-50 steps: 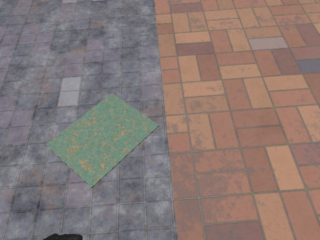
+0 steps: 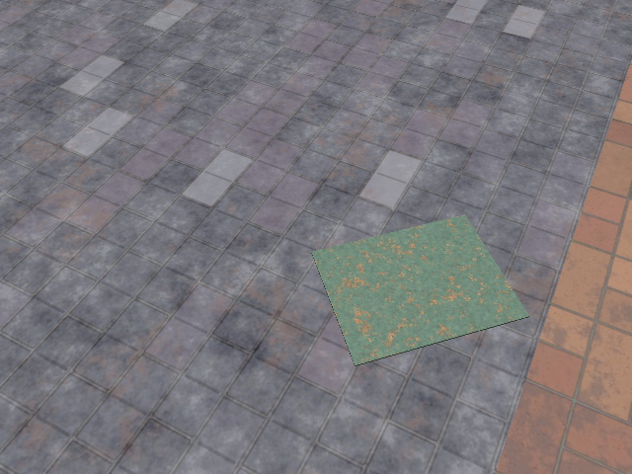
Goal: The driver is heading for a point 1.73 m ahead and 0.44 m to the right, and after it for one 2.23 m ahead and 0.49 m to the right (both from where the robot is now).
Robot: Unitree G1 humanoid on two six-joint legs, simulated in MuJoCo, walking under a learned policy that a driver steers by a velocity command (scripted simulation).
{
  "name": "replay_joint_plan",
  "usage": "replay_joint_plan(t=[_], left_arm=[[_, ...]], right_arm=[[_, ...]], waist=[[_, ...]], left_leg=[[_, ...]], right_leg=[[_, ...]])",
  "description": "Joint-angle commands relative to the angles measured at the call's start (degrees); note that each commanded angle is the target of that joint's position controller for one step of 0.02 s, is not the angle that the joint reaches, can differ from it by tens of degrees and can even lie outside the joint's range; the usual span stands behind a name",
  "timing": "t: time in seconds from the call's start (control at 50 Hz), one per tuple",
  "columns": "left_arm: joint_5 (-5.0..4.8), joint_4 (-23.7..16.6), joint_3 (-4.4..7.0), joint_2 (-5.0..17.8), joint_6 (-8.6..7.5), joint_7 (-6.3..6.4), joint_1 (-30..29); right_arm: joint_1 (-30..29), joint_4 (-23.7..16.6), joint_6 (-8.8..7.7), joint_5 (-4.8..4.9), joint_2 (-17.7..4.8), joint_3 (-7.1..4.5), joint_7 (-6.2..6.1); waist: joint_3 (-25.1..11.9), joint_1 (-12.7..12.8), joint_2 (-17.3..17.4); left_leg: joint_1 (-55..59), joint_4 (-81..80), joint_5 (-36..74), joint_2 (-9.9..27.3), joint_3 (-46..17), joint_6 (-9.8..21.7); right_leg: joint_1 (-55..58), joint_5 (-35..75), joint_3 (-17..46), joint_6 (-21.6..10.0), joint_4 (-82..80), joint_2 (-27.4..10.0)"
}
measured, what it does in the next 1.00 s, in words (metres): walks ahead, turning right: left foot, then right foot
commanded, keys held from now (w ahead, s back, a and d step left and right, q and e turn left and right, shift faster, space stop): w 0.04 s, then w+e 0.84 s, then w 0.12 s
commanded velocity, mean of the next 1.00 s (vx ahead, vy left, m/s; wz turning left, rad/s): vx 0.45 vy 0.00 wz -0.38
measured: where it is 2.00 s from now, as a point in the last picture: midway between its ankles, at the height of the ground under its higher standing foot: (471, 301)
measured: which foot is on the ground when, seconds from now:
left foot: up 0.00-0.04, down 0.06-0.52, up 0.54-0.98, down 1.00-1.00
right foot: down 0.00-0.06, up 0.08-0.50, down 0.52-1.00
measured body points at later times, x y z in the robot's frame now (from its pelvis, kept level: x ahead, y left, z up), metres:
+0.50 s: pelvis +0.19 -0.01 -0.03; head +0.24 -0.02 +0.42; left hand +0.46 +0.17 -0.12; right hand +0.12 -0.29 -0.16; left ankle +0.00 +0.13 -0.74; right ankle +0.33 -0.13 -0.74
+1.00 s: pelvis +0.49 -0.07 -0.02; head +0.51 -0.09 +0.43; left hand +0.66 +0.18 -0.13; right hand +0.59 -0.39 -0.09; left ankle +0.65 -0.02 -0.75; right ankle +0.32 -0.13 -0.74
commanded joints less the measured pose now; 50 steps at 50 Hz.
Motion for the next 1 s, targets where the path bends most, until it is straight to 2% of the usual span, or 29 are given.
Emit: replay_joint_plan(t=[0.02,0.04,0.06,0.08,0.1,0.12,0.14,0.16,0.18,0.24,0.3,0.36,0.4,0.46,0.5,0.52,0.54,0.56,0.58,0.6,0.62,0.64,0.68,0.74,0.82,0.88,0.96,0.98,1.0], left_arm=[[-0.91,-2.6,2.43,11.4,-0.98,-0.54,-2.1],[-0.46,-2.5,1.48,8.7,-1.45,-0.86,-2.3],[0.62,-3.4,-0.2,3.7,-2.1,-1.63,-4.1],[0.52,-6.7,-0.61,2.3,-3.28,-1.58,-6.4],[-0.85,-7.0,0.85,7.8,-3.78,-1.32,-8.6],[-1.92,-6.2,1.49,9.3,-3.79,-1.67,-6.9],[-1.99,-4.9,1.57,8.8,-3.64,-1.9,-5.2],[-1.46,-4.6,1.7,8.7,-3.6,-1.96,-5.2],[-1.13,-4.3,1.7,7.9,-3.55,-2.15,-5.3],[-0.82,-4.2,1.0,5.1,-3.19,-2.73,-4.9],[-0.16,-6.5,0.14,3.7,-2.87,-3.11,-8.7],[0.08,-9.6,-0.93,2.2,-2.96,-4.16,-14.5],[-0.16,-11.2,-0.97,2.7,-3.06,-4.99,-16.2],[-0.36,-12.5,0.18,5.3,-2.86,-5.69,-13.8],[-0.68,-9.8,2.76,9.9,-2.28,-5.14,-0.5],[-0.75,-7.9,4.51,13.2,-1.58,-3.99,8.5],[-0.7,-8.1,5.5,19.2,-1.44,-3.18,10.3],[-0.42,-9.3,4.39,15.3,-1.86,-2.89,11.3],[0.19,-8.7,3.62,12.7,-2.42,-2.84,8.9],[0.01,-9.2,3.22,11.4,-2.86,-2.78,5.2],[0.14,-10.0,2.71,9.8,-3.07,-2.74,1.1],[0.98,-11.1,2.29,8.6,-3.23,-2.54,-1.3],[0.85,-11.9,2.32,8.3,-3.27,-2.18,-3.1],[0.51,-11.1,2.7,9.8,-3.46,-1.37,-1.5],[-0.17,-9.8,2.98,10.8,-2.63,-0.52,2.3],[-0.66,-8.5,3.08,11.0,-1.93,-0.24,5.7],[0.0,-7.6,2.69,9.7,-1.41,-0.18,6.4],[0.26,-7.7,2.22,8.4,-1.41,-0.38,6.2],[0.87,-8.4,1.07,5.6,-1.63,-0.72,6.4]], right_arm=[[1.9,-1.7,-2.29,0.16,-5.5,-1.43,0.24],[6.4,-0.4,-2.35,0.48,-6.4,-1.87,-0.12],[12.6,0.7,-2.38,0.31,-8.6,-2.41,-0.71],[15.1,0.8,-2.41,-0.25,-15.9,-4.21,-0.57],[14.8,0.8,-3.47,-1.06,-12.7,-3.65,-0.25],[12.1,0.3,-4.42,-1.27,-8.8,-2.49,-0.22],[9.9,-0.1,-5.14,-1.23,-7.0,-1.98,-0.09],[8.4,-0.1,-5.41,-0.87,-6.0,-1.72,-0.02],[7.9,-0.2,-5.58,-1.17,-5.3,-1.46,-0.09],[7.7,-0.2,-5.94,-1.91,-5.2,-1.65,-0.23],[7.1,0.2,-6.24,-1.68,-6.0,-1.72,-0.41],[10.3,1.9,-6.25,-1.07,-7.3,-2.02,-0.74],[11.6,2.8,-5.76,-0.56,-7.9,-2.21,-0.73],[10.9,2.5,-4.41,-0.49,-10.1,-2.76,-1.27],[10.2,1.8,-3.17,-0.65,-11.2,-2.93,-1.97],[10.4,0.9,-3.4,-0.87,-11.1,-2.61,-2.31],[17.6,-1.9,-4.96,-2.56,-1.4,0.4,-0.88],[12.6,-2.5,-7.57,-0.62,-5.1,0.15,-0.08],[5.3,-4.9,-8.85,1.75,-8.4,-0.9,0.41],[3.5,-6.0,-9.55,1.6,-7.9,-0.49,0.17],[3.1,-5.5,-9.6,0.17,-7.5,-0.7,-0.29],[4.5,-5.3,-9.01,-0.69,-8.0,-1.15,-0.44],[6.6,-5.4,-7.55,-1.52,-7.1,-1.21,-0.32],[3.0,-7.2,-6.36,-2.34,-5.2,-0.6,-0.6],[-6.9,-9.8,-7.0,-1.86,-3.0,0.4,-0.22],[-10.8,-11.1,-7.66,-0.66,-4.5,-0.03,0.58],[-6.5,-10.2,-8.5,-0.58,-6.8,-1.25,1.43],[-1.8,-9.1,-8.73,-0.95,-7.8,-2.0,1.15],[5.4,-8.5,-9.0,-1.91,-10.1,-2.74,0.75]], waist=[[0.3,-3.0,-7.9],[-1.8,-5.3,-6.6],[-4.8,-7.8,0.8],[-4.4,-8.3,14.3],[-0.5,-9.5,8.9],[2.9,-7.6,7.7],[3.8,-6.4,8.4],[5.1,-5.9,7.9],[5.4,-5.6,7.0],[3.9,-5.0,5.0],[5.2,-5.5,4.6],[7.2,-7.4,3.2],[7.4,-7.1,3.0],[2.3,-3.6,5.6],[-6.4,3.9,6.3],[-10.9,8.4,3.0],[-18.4,1.7,-13.9],[-26.8,5.1,-8.7],[-16.6,6.1,-6.1],[-10.0,3.3,-1.6],[-5.5,0.5,1.0],[-4.1,-1.8,-0.6],[-2.7,-4.0,-2.3],[-0.3,-3.5,-2.4],[0.1,0.9,-3.6],[-0.7,2.4,-4.6],[-2.0,-0.4,-7.6],[-4.2,-2.9,-7.3],[-11.2,-6.3,-4.1]], left_leg=[[11.2,-14.4,8.0,-2.4,4.4,3.2],[19.5,-15.0,8.1,-0.8,1.9,4.4],[29.2,-17.8,5.6,8.0,-9.6,6.8],[30.9,-23.0,-3.3,20.4,-28.5,14.5],[26.5,-25.9,-9.1,23.1,-32.8,18.8],[25.3,-26.5,-11.7,20.4,-27.9,16.9],[24.7,-27.6,-9.6,17.5,-22.7,14.6],[24.5,-28.4,-3.2,16.3,-18.5,13.0],[23.1,-28.7,4.3,15.0,-14.0,11.7],[20.1,-29.3,18.8,12.6,-3.8,10.9],[14.6,-31.3,21.4,10.9,3.1,10.6],[14.4,-32.2,23.4,12.3,6.5,10.5],[18.8,-30.4,28.4,13.8,7.8,10.2],[25.0,-19.7,57.9,14.9,10.2,8.4],[21.7,-0.7,69.5,13.5,11.9,6.3],[8.9,14.3,58.0,11.7,11.5,4.3],[-17.8,38.4,-1.3,0.7,8.6,0.3],[-23.8,47.1,-11.9,-3.5,-5.0,0.9],[-28.9,46.4,-6.7,0.0,-6.3,2.3],[-27.6,40.9,-1.6,2.7,-5.6,3.2],[-24.6,35.9,0.6,4.4,-5.0,2.8],[-20.2,33.4,2.4,5.7,-5.4,2.4],[-16.9,29.6,3.7,6.4,-4.5,0.8],[-16.8,20.8,9.9,5.9,-2.3,-2.0],[-12.2,1.8,25.3,2.1,-1.3,-2.8],[-10.4,-4.4,26.2,0.3,-2.7,-2.4],[-6.2,-8.4,19.2,0.5,-2.5,1.6],[0.9,-10.5,18.5,0.0,-1.3,3.6],[13.5,-9.0,17.9,6.3,-7.0,7.3]], right_leg=[[-6.6,-7.0,11.3,-10.3,-7.7,-10.9],[-11.3,-6.4,9.4,-8.1,-3.5,-9.4],[-19.5,-8.0,4.3,-4.3,10.0,-4.5],[-32.7,-16.6,-2.6,-1.0,23.7,1.7],[-37.2,-19.7,2.3,-1.0,34.6,-1.3],[-39.9,-14.5,5.3,-2.1,38.1,-3.1],[-40.3,-10.0,5.6,-2.8,38.9,-3.9],[-41.4,-5.8,6.5,-2.7,38.4,-4.2],[-40.3,-1.9,7.4,-2.5,37.8,-4.3],[-38.0,6.5,6.0,-0.1,35.4,-3.2],[-32.6,14.7,2.6,1.5,24.9,-2.9],[-29.4,18.2,-0.9,0.4,16.8,-2.4],[-29.7,16.3,-1.8,-1.4,13.6,-1.8],[-23.8,8.9,-5.6,-4.9,12.9,2.3],[-5.6,7.3,-7.0,-8.2,11.8,6.5],[11.6,6.9,-0.1,-10.6,10.6,3.9],[34.6,-2.4,32.1,-21.9,8.8,-13.5],[37.1,-11.5,50.7,-25.2,-2.7,-18.3],[30.4,-9.1,41.8,-21.0,-5.5,-16.4],[20.6,-4.3,34.5,-18.9,-6.0,-13.8],[11.5,2.2,28.9,-17.5,-6.7,-11.3],[5.2,7.2,25.1,-17.2,-7.9,-9.3],[-1.6,11.5,21.9,-17.7,-10.3,-7.6],[-8.6,15.4,16.9,-17.1,-11.2,-5.5],[-10.4,10.2,14.0,-12.9,-8.7,-1.7],[-6.1,7.2,18.4,-12.1,-5.3,-3.6],[1.9,11.1,22.8,-10.0,2.2,-7.1],[1.5,16.5,21.5,-8.7,7.1,-4.9],[-2.4,14.7,18.3,-6.8,19.8,-2.0]])
Keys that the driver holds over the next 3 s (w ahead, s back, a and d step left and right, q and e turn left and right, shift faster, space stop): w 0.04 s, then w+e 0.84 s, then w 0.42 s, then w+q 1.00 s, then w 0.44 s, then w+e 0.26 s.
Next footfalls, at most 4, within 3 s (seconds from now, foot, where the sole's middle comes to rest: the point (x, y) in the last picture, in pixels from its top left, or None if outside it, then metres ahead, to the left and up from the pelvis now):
0.06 left None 0.03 0.13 -0.78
0.52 right None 0.36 -0.14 -0.78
1.00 left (364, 386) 0.69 -0.04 -0.78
1.48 right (514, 353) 0.79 -0.39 -0.78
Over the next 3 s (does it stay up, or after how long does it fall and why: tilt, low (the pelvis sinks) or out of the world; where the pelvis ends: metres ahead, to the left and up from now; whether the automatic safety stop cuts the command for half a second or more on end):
stays up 1.51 -0.33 -0.02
